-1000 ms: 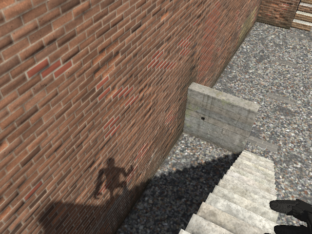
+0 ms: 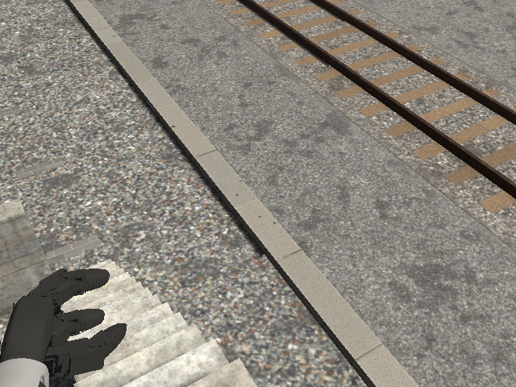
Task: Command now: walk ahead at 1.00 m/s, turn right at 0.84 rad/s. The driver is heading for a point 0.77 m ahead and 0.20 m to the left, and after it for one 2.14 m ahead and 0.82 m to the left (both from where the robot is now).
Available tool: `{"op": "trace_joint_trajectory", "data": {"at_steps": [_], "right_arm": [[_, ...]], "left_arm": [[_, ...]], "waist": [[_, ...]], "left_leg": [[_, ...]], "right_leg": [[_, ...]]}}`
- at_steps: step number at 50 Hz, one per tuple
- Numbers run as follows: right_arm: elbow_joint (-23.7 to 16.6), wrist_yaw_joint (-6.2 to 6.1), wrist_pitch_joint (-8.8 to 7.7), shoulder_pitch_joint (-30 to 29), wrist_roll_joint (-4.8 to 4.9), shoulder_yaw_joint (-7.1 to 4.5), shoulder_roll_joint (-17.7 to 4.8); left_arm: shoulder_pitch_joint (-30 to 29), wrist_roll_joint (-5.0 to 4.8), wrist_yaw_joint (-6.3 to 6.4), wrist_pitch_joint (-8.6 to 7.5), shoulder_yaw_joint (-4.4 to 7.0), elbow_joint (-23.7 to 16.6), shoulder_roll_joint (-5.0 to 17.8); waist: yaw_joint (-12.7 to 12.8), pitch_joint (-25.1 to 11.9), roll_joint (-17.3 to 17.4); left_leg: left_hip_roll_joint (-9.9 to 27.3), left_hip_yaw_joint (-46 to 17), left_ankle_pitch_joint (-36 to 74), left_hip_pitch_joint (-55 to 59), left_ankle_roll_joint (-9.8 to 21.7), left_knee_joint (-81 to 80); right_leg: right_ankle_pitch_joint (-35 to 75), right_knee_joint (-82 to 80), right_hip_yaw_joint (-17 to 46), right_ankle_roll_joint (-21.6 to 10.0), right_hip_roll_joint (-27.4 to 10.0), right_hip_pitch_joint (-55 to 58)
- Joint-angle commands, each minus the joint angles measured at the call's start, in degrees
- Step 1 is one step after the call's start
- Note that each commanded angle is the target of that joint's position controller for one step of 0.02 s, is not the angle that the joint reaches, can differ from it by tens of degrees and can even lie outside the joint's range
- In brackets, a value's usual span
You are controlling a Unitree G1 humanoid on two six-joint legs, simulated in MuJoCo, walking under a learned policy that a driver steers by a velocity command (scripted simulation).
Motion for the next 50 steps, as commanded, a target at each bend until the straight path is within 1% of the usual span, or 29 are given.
{"op": "trace_joint_trajectory", "data": {"at_steps": [1,3,5,8,11,12,13,14,15,16,19,21,22,24,26,27,30,34,36,37,38,41,43,44,45,47,48,49,50], "right_arm": [[-3.9,-1.33,-1.67,-0.6,-0.04,0.22,-2.9],[-4.2,-2.03,-1.68,-3.5,1.44,0.66,-2.5],[-3.1,-1.99,-1.37,-3.2,1.81,-1.58,-9.0],[-1.8,-2.12,1.03,-5.4,0.87,-2.28,-9.4],[-2.3,-3.35,3.66,-8.2,0.89,-3.79,-13.9],[-2.0,-2.76,4.52,-6.3,0.68,-3.51,-7.0],[-4.3,-2.33,4.4,-1.8,1.62,-1.21,1.8],[-5.5,-2.81,5.17,-3.7,4.69,-1.39,1.4],[-8.3,-3.84,5.61,-9.1,4.01,-1.16,0.5],[-5.3,-4.07,5.95,-6.8,3.37,-1.83,-0.1],[-2.5,-4.73,8.56,-4.4,2.42,-2.27,0.6],[-4.8,-5.41,10.84,-8.3,1.04,-3.64,-2.9],[-5.4,-5.24,11.76,-9.5,1.76,-2.97,-1.0],[-6.3,-4.2,12.08,-10.9,-0.85,-3.01,-0.8],[-9.6,-1.68,12.57,-18.4,-0.07,-2.45,0.1],[-10.2,-0.9,12.87,-17.8,-1.25,-2.21,0.5],[-13.2,1.39,11.48,-24.2,0.48,-0.6,2.6],[-14.2,0.69,12.21,-25.7,0.35,-1.4,0.6],[-16.9,-0.29,11.73,-32.0,2.86,-1.58,-1.9],[-14.8,-1.08,11.77,-27.8,3.39,-3.02,-2.5],[-15.1,-0.76,11.84,-27.6,4.96,-2.96,-3.3],[-12.0,-1.64,13.02,-18.0,4.38,-3.39,-3.0],[-7.3,-3.46,10.7,-7.3,4.42,-4.03,-4.1],[-5.0,-2.98,8.96,-5.5,6.52,-3.08,-7.0],[-4.8,-2.51,8.78,-5.6,7.01,-2.54,-9.4],[-12.0,-2.35,8.6,-23.2,4.98,-1.87,-9.0],[-11.8,-2.31,7.44,-21.3,5.75,-0.64,-3.8],[-12.3,-2.36,6.81,-22.1,5.86,-0.45,-2.9],[-11.6,-3.1,6.69,-19.6,5.99,0.68,-0.3]], "left_arm": [[-7.6,0.64,-1.13,1.16,-2.66,-7.6,-7.0],[-8.8,0.21,-3.07,2.17,-2.6,-6.9,-5.8],[-6.1,-0.02,-3.69,3.51,-1.45,-5.2,-2.1],[-3.8,1.38,-2.66,3.43,-1.56,-3.1,1.2],[21.9,0.68,-1.31,0.57,-0.45,5.0,3.2],[23.5,-0.14,-2.13,-0.75,-1.69,7.0,2.3],[23.7,-2.49,-3.15,-2.1,-4.16,6.6,0.1],[26.6,-1.38,-3.14,-2.2,-3.27,7.3,1.2],[26.2,-0.32,-2.06,-3.06,-1.91,8.9,4.9],[21.8,1.02,-2.94,-4.85,-3.49,8.0,-1.2],[21.0,1.94,-2.84,-8.63,-3.91,8.2,-2.3],[22.9,0.8,-3.15,-9.84,-3.54,9.8,-1.7],[23.2,0.08,-3.31,-10.04,-3.92,10.4,-2.8],[23.1,-0.72,-2.13,-11.14,-4.11,11.4,-3.2],[28.1,0.52,-0.43,-11.18,-4.79,12.6,-3.6],[30.1,0.46,0.1,-11.1,-4.59,14.0,-2.8],[32.9,0.84,1.28,-9.24,-4.41,15.2,-1.4],[35.4,1.95,2.5,-7.21,-2.95,19.2,3.7],[32.3,3.61,2.81,-5.07,-3.27,18.0,1.6],[30.0,4.36,2.5,-4.98,-2.57,19.6,4.5],[28.9,3.41,2.2,-3.75,-3.38,18.9,1.1],[31.6,4.13,0.78,-0.12,-2.63,19.8,3.0],[21.2,4.4,0.06,1.42,-2.32,17.0,2.0],[17.8,6.06,-0.51,1.29,-3.68,11.4,-4.4],[20.1,7.46,-0.71,0.45,-4.72,8.2,-4.7],[22.9,5.27,-0.09,-1.78,-5.15,9.1,-3.9],[29.4,7.11,-0.41,-3.83,-3.31,12.5,-0.2],[28.2,6.65,-0.48,-3.96,-2.65,12.4,1.1],[25.9,6.18,-0.64,-3.0,-3.9,11.5,-2.0]], "waist": [[2.8,5.6,12.3],[4.0,10.4,9.0],[4.7,9.8,12.6],[6.2,7.6,10.8],[17.3,-4.4,8.0],[15.5,-3.0,-7.2],[10.4,-5.2,-15.5],[10.0,-5.3,-8.6],[9.0,-6.4,-10.6],[5.3,-1.4,-5.8],[3.2,-3.0,-5.2],[2.5,-3.1,-1.6],[2.2,-2.0,-3.2],[1.4,-0.6,-3.1],[3.5,2.2,1.1],[2.9,2.6,2.8],[7.1,4.7,2.8],[8.8,7.8,-2.5],[11.4,13.1,0.9],[8.8,10.0,-2.6],[8.9,11.9,2.6],[5.5,7.3,1.7],[-3.4,9.0,10.6],[2.0,10.8,14.9],[6.1,1.7,4.6],[9.7,-6.3,2.9],[11.3,-7.0,3.6],[11.4,-7.0,6.9],[11.4,-2.9,3.3]], "left_leg": [[16.1,-23.3,27.4,1.1,4.0,-13.6],[16.1,-19.8,24.4,-9.9,6.8,-21.5],[16.9,-14.6,29.0,-6.1,8.8,-25.7],[14.2,-4.9,41.2,-0.4,7.0,-17.0],[10.3,-3.2,62.2,-7.2,4.7,13.3],[0.2,-7.7,10.2,-21.8,4.4,37.1],[-6.6,-19.0,-1.7,-30.0,3.3,48.4],[-10.4,-14.4,4.2,-30.7,1.5,47.2],[-8.8,-11.8,6.1,-32.0,1.5,46.4],[-7.2,-13.6,8.5,-32.1,2.8,45.2],[-4.6,-10.2,14.2,-27.1,4.1,45.5],[-4.5,-9.7,26.3,-31.4,6.8,40.4],[-4.5,-9.1,28.4,-32.7,7.4,40.5],[-3.8,-10.9,37.9,-35.1,7.7,33.5],[-4.8,-8.0,47.7,-39.3,8.0,27.2],[-3.9,-9.7,52.3,-38.5,8.2,23.3],[-2.3,-3.8,59.2,-32.2,8.0,7.3],[0.0,-1.4,63.4,-27.1,11.2,11.4],[1.4,3.2,55.9,-34.9,10.0,-0.7],[0.4,4.9,60.2,-25.0,9.9,10.3],[-1.2,9.7,54.3,-19.0,9.9,-2.6],[-5.2,6.5,32.9,-0.4,12.1,-9.2],[-2.6,-1.5,53.1,14.0,17.5,-14.1],[2.8,-10.6,95.6,25.0,20.3,3.6],[7.9,-22.1,97.1,25.4,24.8,7.0],[13.7,-28.6,82.2,10.9,28.7,3.0],[7.5,-24.7,56.2,10.4,25.5,3.9],[5.1,-24.5,53.2,6.6,24.0,5.4],[1.3,-21.7,56.7,-4.4,21.7,3.5]], "right_leg": [[9.7,-15.7,6.0,3.6,-2.4,-13.3],[17.1,-30.6,0.5,6.0,-2.4,0.4],[7.4,-33.3,-2.6,6.5,-2.9,8.3],[-2.7,-47.2,-2.7,5.9,-3.7,19.9],[-7.0,-62.7,-5.4,3.6,1.4,56.4],[7.1,-64.1,3.2,2.0,-4.6,62.2],[52.5,-57.9,10.3,3.9,-13.0,61.7],[58.6,-67.1,13.1,0.2,-18.7,53.1],[23.0,-78.6,21.6,0.9,-20.7,47.7],[38.9,-71.3,15.9,0.9,-18.9,45.2],[24.7,-73.0,12.7,-2.4,-19.4,35.3],[29.7,-68.4,8.2,0.8,-17.0,38.0],[32.4,-66.9,7.4,1.7,-18.0,37.3],[25.4,-63.9,5.3,3.7,-17.9,37.4],[18.7,-62.9,2.3,4.8,-17.7,36.9],[17.2,-62.7,2.0,5.9,-19.2,37.3],[12.8,-62.9,-2.9,8.4,-19.4,40.1],[13.8,-58.2,-4.3,8.7,-24.9,40.3],[15.5,-58.4,-9.6,10.4,-24.9,46.8],[10.5,-53.2,-9.9,10.0,-24.3,42.2],[19.8,-50.9,-17.3,11.6,-21.2,39.6],[33.6,-29.8,-17.7,9.0,-17.5,37.9],[-5.1,1.8,-18.1,7.5,-6.0,20.5],[-34.1,4.3,-15.6,10.2,1.1,-4.3],[-32.6,-3.3,-7.1,12.1,-0.4,-6.4],[-35.4,-9.3,-1.1,12.6,-2.8,-0.9],[-14.7,-20.0,2.1,12.4,-4.2,0.1],[-15.1,-20.8,0.1,12.4,-2.9,2.2],[-3.3,-24.9,-3.2,13.9,-0.7,6.5]]}}
Next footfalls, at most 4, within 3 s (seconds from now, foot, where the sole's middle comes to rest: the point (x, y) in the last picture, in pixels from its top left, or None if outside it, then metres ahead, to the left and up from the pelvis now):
0.22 right None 0.18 -0.19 -0.74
0.86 left None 0.35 -0.08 -0.95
1.12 right None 0.49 -0.19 -0.94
1.48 left None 0.33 0.23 -0.95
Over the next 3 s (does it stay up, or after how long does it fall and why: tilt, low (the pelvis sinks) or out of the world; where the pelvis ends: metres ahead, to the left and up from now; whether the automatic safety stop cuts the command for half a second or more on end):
falls after 2.74 s (out of the world)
